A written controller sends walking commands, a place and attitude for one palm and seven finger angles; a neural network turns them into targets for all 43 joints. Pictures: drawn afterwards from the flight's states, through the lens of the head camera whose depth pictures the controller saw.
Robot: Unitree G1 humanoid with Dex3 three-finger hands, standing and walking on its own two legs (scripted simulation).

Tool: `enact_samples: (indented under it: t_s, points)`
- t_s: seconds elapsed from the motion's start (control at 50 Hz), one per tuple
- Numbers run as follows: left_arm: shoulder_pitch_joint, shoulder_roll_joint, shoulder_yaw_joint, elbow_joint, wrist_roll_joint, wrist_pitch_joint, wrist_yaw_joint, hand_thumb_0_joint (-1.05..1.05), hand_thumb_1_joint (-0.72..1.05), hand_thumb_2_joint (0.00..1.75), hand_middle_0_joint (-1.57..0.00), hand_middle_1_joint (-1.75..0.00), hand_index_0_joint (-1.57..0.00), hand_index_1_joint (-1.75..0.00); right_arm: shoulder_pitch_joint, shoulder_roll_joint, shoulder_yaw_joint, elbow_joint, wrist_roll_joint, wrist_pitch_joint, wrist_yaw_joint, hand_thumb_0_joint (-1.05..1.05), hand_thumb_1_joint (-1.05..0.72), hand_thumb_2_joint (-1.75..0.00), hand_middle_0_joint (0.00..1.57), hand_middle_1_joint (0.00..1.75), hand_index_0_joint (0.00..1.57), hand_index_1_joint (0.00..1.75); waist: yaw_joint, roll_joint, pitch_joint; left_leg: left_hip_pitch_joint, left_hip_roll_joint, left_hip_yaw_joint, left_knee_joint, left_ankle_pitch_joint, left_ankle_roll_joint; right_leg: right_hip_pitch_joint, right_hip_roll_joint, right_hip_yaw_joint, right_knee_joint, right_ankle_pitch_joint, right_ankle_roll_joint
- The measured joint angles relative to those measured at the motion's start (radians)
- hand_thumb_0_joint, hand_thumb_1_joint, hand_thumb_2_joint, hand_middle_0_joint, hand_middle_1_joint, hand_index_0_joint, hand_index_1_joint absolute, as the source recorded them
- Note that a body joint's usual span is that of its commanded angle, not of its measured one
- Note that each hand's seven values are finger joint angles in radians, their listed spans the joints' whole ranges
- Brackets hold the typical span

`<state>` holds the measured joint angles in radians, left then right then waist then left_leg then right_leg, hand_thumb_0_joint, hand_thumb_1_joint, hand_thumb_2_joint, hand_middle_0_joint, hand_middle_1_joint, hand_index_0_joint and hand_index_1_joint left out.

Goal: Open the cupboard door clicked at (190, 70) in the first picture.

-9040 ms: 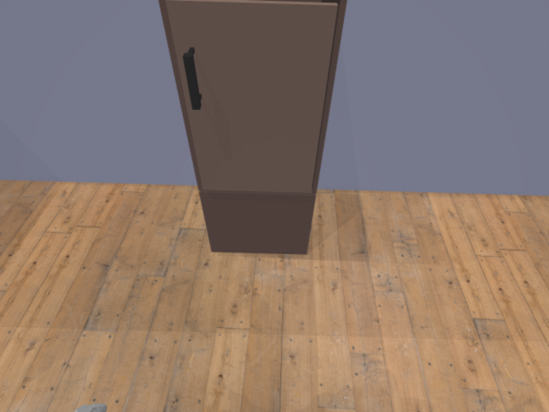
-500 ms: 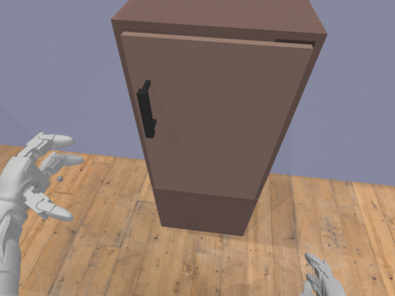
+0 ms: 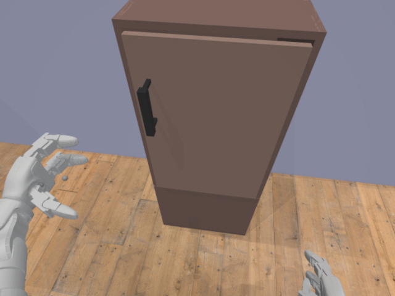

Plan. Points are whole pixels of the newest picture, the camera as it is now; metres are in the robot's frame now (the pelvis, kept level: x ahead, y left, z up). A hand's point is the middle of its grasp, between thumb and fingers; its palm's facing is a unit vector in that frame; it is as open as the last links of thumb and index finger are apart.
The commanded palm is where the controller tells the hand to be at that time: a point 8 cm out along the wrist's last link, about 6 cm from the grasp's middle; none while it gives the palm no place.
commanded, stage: move the hooked fingers beside the handle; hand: left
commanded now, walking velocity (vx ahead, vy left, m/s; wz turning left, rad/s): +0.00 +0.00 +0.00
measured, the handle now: (149, 108) +0.52 +0.16 +0.09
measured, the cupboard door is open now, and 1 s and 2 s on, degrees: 0 0 0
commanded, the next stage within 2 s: none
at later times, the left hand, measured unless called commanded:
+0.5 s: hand (91, 151) +0.36 +0.25 +0.10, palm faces -0.06 -1.00 -0.01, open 14.0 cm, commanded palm +0.34 +0.30 +0.10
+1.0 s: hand (105, 131) +0.43 +0.24 +0.10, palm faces -0.07 -1.00 +0.00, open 14.0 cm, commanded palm +0.41 +0.29 +0.10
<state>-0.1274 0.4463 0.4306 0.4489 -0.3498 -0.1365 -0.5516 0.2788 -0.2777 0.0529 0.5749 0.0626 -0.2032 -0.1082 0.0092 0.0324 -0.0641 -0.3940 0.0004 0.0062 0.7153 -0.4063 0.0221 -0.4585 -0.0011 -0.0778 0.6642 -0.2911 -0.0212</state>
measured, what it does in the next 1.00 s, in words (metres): stands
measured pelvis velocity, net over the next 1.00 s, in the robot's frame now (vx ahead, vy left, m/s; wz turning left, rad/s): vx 0.00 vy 0.00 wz -0.03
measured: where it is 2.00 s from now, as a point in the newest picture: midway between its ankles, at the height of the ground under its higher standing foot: outside the picture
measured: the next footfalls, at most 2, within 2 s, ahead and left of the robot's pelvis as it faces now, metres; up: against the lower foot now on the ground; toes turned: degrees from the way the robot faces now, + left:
none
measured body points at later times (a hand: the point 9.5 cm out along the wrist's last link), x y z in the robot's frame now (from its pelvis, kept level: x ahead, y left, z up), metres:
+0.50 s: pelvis +0.00 +0.00 +0.00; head +0.04 +0.00 +0.45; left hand +0.36 +0.30 +0.11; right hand +0.11 -0.26 -0.10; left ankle -0.02 +0.10 -0.72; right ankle +0.03 -0.11 -0.72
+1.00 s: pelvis +0.00 +0.00 -0.01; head +0.07 +0.01 +0.44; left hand +0.42 +0.29 +0.10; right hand +0.08 -0.27 -0.11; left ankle -0.02 +0.10 -0.72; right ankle +0.03 -0.11 -0.72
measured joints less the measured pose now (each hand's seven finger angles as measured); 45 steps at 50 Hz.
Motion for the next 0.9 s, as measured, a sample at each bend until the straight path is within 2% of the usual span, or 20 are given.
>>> enact_samples:
  t_s: [0.1, 0.22, 0.36, 0.48, 0.66, 0.9]
  points:
    - [-0.073, 0.000, -0.020, 0.051, 0.016, -0.010, 0.011, -0.01, -0.50, 0.30, -0.30, -1.20, -0.30, -1.20, -0.002, -0.002, 0.000, 0.011, 0.001, 0.004, -0.008, 0.01, -0.90, -0.90, 0.21, 0.30, 0.20, 0.30, 0.000, -0.005, 0.007, -0.012, -0.002, -0.006, 0.008, 0.001, -0.001, -0.009, -0.002, -0.006, 0.006, -0.001, -0.002]
    - [-0.142, 0.002, -0.043, 0.107, 0.033, -0.011, 0.022, -0.01, -0.50, 0.30, -0.30, -1.20, -0.30, -1.20, 0.004, -0.002, 0.001, 0.013, 0.001, 0.016, -0.006, 0.01, -0.90, -0.90, 0.21, 0.30, 0.20, 0.30, -0.016, -0.008, 0.002, -0.024, -0.002, 0.000, 0.006, 0.003, -0.001, -0.026, -0.003, 0.000, 0.009, 0.001, -0.001]
    - [-0.197, 0.013, -0.026, 0.171, 0.055, -0.025, 0.047, -0.01, -0.49, 0.30, -0.30, -1.20, -0.30, -1.20, 0.026, -0.001, -0.001, 0.008, -0.003, 0.040, 0.006, 0.01, -0.90, -0.90, 0.21, 0.30, 0.20, 0.30, -0.037, -0.012, -0.001, -0.039, 0.002, 0.013, 0.003, 0.002, -0.001, -0.049, 0.002, 0.013, 0.012, 0.002, -0.002]
    - [-0.206, 0.011, -0.025, 0.187, 0.052, -0.040, 0.049, -0.01, -0.49, 0.30, -0.30, -1.20, -0.30, -1.20, 0.056, -0.004, -0.010, 0.016, -0.001, 0.060, 0.011, 0.01, -0.90, -0.90, 0.21, 0.30, 0.20, 0.30, -0.042, -0.008, -0.010, -0.042, 0.003, 0.018, -0.002, -0.001, 0.000, -0.054, 0.005, 0.019, 0.008, 0.002, 0.000]
    - [-0.319, 0.020, -0.037, 0.302, 0.087, -0.062, 0.069, -0.01, -0.50, 0.30, -0.30, -1.20, -0.30, -1.20, 0.053, -0.004, -0.008, 0.032, -0.005, 0.089, 0.008, 0.01, -0.90, -0.90, 0.21, 0.30, 0.20, 0.30, -0.052, -0.017, -0.003, -0.071, 0.002, 0.015, 0.010, -0.002, 0.001, -0.080, 0.003, 0.015, 0.016, 0.001, 0.000]
    - [-0.445, 0.055, -0.026, 0.450, 0.106, -0.090, 0.063, -0.01, -0.49, 0.30, -0.30, -1.20, -0.30, -1.20, 0.065, -0.007, -0.008, 0.021, -0.009, 0.132, 0.024, 0.00, -0.90, -0.90, 0.21, 0.30, 0.20, 0.30, -0.071, -0.022, -0.016, -0.114, 0.005, 0.025, 0.028, -0.011, 0.004, -0.125, 0.007, 0.026, 0.031, -0.001, 0.004]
